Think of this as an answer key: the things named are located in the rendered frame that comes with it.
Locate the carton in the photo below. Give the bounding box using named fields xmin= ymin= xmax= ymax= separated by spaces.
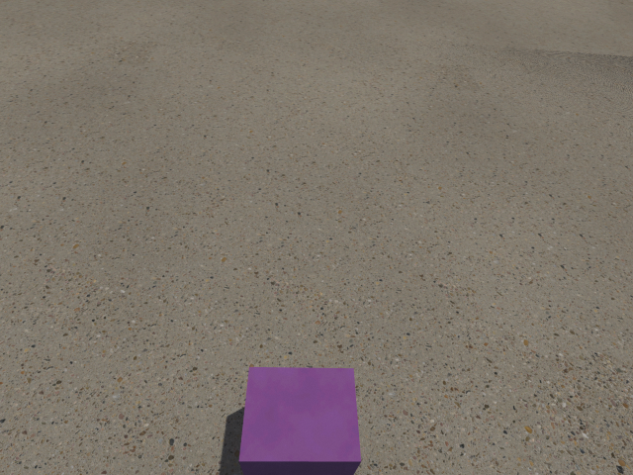
xmin=239 ymin=367 xmax=361 ymax=475

